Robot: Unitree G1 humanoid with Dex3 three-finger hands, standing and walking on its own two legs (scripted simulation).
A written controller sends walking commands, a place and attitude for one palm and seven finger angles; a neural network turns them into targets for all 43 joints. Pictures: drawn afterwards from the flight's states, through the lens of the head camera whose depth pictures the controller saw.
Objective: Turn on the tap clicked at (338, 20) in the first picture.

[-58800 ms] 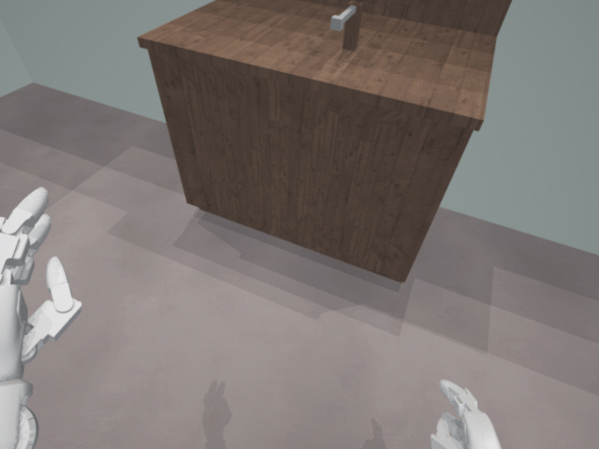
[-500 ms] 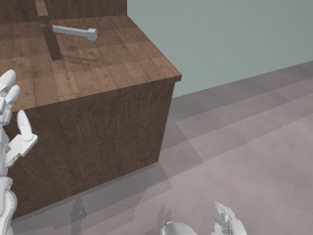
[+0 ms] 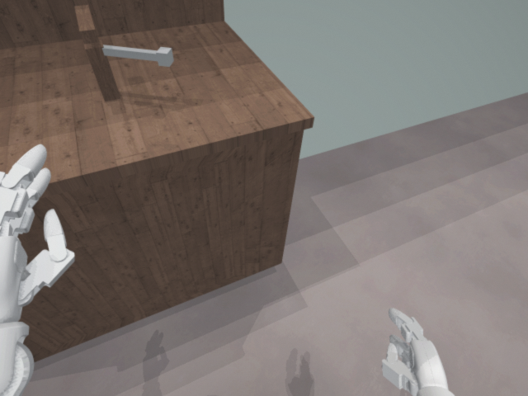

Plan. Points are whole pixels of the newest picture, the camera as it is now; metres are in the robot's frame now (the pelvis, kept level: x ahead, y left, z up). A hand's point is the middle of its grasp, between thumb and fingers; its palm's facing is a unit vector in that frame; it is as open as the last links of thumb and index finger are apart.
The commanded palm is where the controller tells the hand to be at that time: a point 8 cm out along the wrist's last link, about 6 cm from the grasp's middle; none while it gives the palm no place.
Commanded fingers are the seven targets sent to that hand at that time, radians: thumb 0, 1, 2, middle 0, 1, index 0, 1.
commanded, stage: come to a stop and stand still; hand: left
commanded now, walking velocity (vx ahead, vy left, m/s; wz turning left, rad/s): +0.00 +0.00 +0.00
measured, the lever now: (165, 56) +0.71 +0.27 +0.15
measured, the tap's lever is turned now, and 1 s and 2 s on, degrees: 57 57 57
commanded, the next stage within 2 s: look again from close up in 0.06 s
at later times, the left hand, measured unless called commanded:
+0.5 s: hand (40, 243) +0.23 +0.27 +0.17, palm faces +0.39 -0.84 -0.38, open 7.4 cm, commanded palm +0.17 +0.30 +0.18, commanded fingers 0.00 0.90 0.90 -0.20 -0.30 -0.20 -0.30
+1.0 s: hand (36, 199) +0.29 +0.31 +0.17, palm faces +0.48 -0.80 -0.36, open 7.4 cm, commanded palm +0.21 +0.34 +0.18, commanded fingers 0.00 0.90 0.90 -0.20 -0.30 -0.20 -0.30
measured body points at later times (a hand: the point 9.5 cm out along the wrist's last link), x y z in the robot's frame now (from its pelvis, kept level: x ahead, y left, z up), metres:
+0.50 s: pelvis +0.01 +0.02 +0.00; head +0.03 +0.03 +0.45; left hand +0.20 +0.31 +0.19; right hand +0.18 -0.19 -0.08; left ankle +0.04 +0.12 -0.74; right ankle -0.01 -0.08 -0.74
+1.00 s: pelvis +0.08 +0.04 -0.01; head +0.10 +0.06 +0.44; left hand +0.26 +0.35 +0.19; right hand +0.26 -0.15 -0.10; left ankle +0.09 +0.14 -0.74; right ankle +0.06 -0.08 -0.64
